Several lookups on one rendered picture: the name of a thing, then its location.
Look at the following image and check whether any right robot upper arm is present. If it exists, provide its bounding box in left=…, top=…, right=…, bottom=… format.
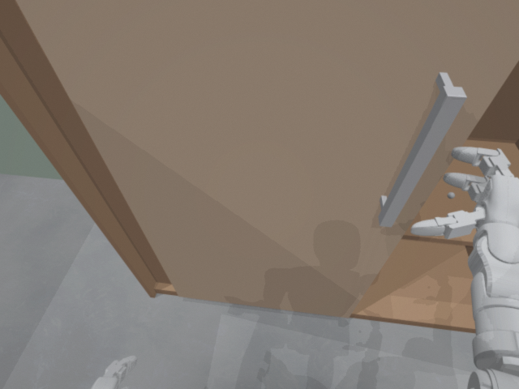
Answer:
left=467, top=368, right=519, bottom=389

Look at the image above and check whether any right robot hand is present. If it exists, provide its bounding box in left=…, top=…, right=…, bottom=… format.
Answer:
left=410, top=147, right=519, bottom=239

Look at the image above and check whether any left robot hand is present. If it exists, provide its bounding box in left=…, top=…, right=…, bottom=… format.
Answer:
left=91, top=356, right=137, bottom=389

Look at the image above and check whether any handle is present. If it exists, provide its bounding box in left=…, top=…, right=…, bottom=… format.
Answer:
left=378, top=72, right=467, bottom=227

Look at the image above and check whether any wardrobe door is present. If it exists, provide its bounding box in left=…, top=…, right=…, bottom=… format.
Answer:
left=16, top=0, right=519, bottom=318
left=0, top=0, right=171, bottom=284

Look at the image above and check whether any right robot forearm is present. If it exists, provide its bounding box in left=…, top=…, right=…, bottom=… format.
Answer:
left=468, top=223, right=519, bottom=377

